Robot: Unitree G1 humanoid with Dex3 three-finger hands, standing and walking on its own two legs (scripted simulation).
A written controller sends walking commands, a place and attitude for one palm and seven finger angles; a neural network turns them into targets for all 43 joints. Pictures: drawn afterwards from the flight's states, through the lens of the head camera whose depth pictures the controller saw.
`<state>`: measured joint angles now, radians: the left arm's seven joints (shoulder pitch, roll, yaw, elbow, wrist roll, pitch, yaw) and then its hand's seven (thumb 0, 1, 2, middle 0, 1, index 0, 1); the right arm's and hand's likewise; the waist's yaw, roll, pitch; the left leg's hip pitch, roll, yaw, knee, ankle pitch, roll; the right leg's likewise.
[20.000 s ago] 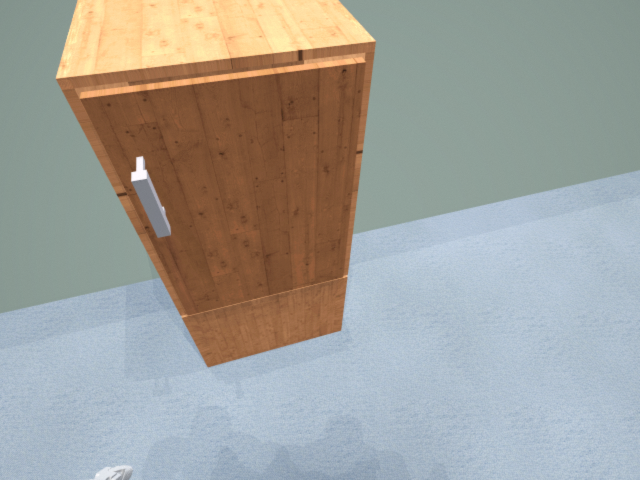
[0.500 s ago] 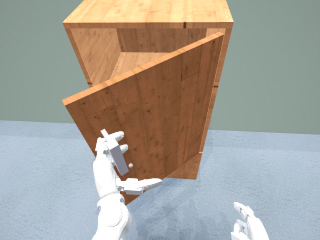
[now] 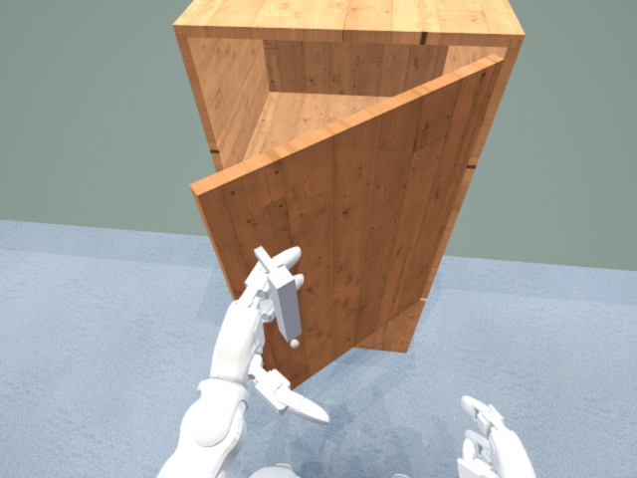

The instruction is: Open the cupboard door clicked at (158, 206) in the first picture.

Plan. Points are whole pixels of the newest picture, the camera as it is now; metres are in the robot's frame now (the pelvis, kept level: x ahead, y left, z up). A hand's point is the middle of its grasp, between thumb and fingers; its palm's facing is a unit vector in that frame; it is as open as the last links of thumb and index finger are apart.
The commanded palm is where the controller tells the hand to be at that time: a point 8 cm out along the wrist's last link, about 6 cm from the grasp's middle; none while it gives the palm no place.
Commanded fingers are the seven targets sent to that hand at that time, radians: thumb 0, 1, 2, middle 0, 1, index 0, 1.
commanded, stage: slide the hand sideways off the handle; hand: left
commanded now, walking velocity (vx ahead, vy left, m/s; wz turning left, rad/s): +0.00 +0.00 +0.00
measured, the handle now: (277, 294) +0.32 +0.08 +0.07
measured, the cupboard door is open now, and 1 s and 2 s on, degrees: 42 42 42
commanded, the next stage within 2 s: draw the hand back to the body in 1.00 s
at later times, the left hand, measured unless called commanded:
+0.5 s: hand (285, 362) +0.23 +0.06 +0.07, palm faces -0.10 -1.00 -0.01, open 16.0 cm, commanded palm +0.20 +0.13 +0.07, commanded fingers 0.00 -0.50 0.30 -0.15 -0.30 -0.15 -0.30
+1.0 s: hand (216, 407) +0.19 +0.13 +0.07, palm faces -0.02 -1.00 -0.06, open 16.2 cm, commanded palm +0.16 +0.18 +0.07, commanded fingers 0.00 -0.50 0.30 -0.15 -0.30 -0.15 -0.30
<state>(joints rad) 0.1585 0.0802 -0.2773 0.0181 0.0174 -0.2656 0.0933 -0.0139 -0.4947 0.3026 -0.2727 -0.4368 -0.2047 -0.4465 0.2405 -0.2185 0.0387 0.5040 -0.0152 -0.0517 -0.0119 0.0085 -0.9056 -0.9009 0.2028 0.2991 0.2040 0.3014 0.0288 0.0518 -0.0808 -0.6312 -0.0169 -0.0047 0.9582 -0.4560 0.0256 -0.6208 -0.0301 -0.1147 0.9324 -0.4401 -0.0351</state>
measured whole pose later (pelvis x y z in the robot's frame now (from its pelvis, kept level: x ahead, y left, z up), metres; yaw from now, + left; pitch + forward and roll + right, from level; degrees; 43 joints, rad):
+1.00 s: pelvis +0.02 -0.03 -0.01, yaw -1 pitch +11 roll +0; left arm 0.67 0.18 0.06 -0.29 -0.23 -0.35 -0.21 -0.01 -0.49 0.30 -0.16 -0.31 -0.16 -0.30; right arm 0.26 -0.24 0.00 0.44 0.02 -0.09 -0.05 0.01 -0.91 -0.90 0.20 0.30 0.20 0.30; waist 0.02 0.04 -0.13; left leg -0.70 0.02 -0.02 1.04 -0.52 -0.02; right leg -0.70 0.00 -0.13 1.02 -0.51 -0.07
